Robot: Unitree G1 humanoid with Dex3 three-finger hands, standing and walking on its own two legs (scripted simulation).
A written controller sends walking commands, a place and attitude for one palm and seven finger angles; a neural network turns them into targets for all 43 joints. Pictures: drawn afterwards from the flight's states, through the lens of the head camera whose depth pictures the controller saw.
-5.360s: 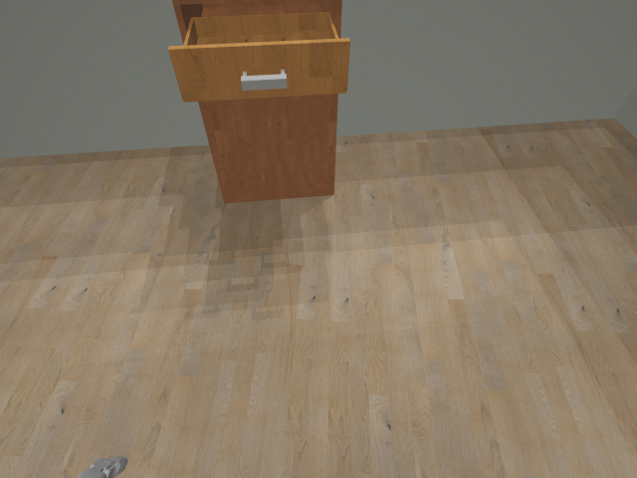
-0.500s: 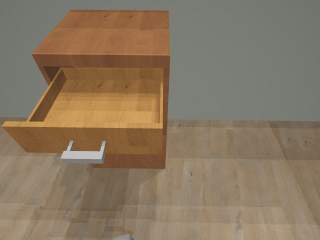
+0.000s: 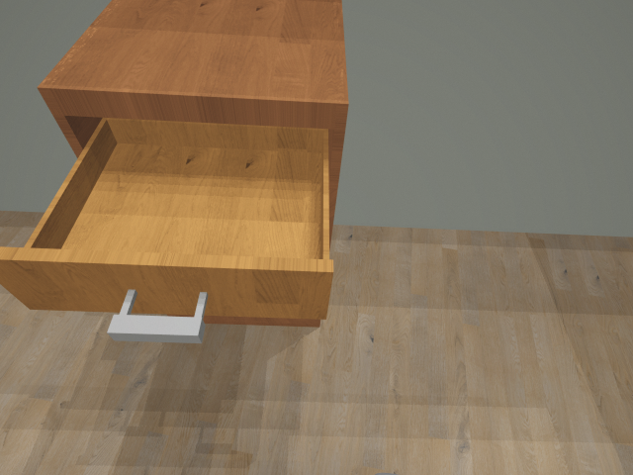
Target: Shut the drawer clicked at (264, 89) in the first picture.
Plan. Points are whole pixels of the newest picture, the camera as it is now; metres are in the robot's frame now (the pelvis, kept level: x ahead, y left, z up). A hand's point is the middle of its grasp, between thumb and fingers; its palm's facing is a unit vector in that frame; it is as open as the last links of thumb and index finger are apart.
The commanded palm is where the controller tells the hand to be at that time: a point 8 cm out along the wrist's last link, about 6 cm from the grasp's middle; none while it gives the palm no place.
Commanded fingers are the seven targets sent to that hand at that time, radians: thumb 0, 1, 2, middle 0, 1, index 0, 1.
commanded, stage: come to a stop and stand still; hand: left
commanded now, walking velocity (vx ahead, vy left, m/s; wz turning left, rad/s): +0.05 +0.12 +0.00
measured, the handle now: (162, 313) +0.31 +0.24 -0.02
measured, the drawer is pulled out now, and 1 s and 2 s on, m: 0.30 0.30 0.30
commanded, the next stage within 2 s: look again from close up in 1.80 s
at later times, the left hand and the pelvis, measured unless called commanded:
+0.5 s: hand out of the picture -0.01 +0.17 -0.16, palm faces +0.08 -0.96 -0.27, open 7.3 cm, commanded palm none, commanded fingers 0.00 0.90 0.90 -0.20 -0.30 -0.20 -0.30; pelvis -0.03 -0.03 +0.00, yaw +1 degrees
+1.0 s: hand out of the picture -0.01 +0.22 -0.18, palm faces -0.01 -0.97 -0.23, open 7.4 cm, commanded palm none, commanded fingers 0.00 0.90 0.90 -0.20 -0.30 -0.20 -0.30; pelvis -0.02 +0.03 -0.01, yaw +0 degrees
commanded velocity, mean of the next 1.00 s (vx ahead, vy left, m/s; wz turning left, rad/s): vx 0.02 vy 0.06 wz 0.00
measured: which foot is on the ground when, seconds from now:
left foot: down 0.00-0.12, up 0.14-0.54, down 0.56-1.00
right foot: up 0.00-0.08, down 0.10-1.00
